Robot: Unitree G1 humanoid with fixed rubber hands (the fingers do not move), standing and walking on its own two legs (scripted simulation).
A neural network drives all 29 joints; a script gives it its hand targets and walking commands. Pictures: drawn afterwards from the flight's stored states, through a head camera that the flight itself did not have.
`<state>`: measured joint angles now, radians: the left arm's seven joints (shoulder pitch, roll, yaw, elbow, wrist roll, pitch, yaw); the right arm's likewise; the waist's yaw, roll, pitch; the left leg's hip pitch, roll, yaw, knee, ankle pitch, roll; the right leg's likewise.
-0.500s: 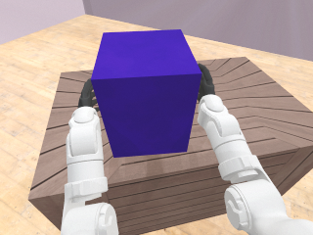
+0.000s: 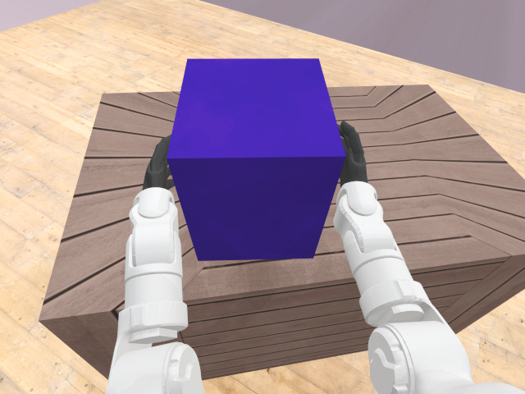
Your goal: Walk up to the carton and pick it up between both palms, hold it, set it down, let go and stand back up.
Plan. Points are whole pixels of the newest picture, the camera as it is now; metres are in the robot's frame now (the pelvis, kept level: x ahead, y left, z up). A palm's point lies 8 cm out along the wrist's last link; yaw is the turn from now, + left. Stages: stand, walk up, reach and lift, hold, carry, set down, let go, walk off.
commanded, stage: set down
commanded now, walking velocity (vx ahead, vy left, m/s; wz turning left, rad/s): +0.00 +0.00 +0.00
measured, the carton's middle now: (254, 165) +0.42 +0.01 +0.12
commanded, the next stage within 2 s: none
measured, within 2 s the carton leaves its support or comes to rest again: neither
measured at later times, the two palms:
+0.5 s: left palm (173, 194) +0.39 +0.14 +0.09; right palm (351, 180) +0.39 -0.15 +0.11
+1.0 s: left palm (177, 200) +0.40 +0.14 +0.06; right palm (348, 179) +0.40 -0.15 +0.10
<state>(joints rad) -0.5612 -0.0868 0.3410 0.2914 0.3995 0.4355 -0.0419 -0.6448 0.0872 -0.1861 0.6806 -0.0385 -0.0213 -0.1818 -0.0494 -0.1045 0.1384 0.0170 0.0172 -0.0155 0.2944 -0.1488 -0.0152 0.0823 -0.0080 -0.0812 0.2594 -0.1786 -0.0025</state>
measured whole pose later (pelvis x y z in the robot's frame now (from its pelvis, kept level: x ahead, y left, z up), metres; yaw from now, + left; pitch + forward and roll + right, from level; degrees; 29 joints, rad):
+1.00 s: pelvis +0.01 +0.00 +0.00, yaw -3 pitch +2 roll -1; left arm -0.64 -0.08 0.41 0.75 0.33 0.11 0.05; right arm -0.76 0.08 -0.46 0.97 -0.25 -0.21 -0.09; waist -0.01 -0.05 0.00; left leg -0.18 0.03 0.03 0.30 -0.15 -0.02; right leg -0.13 0.00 -0.04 0.26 -0.15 0.00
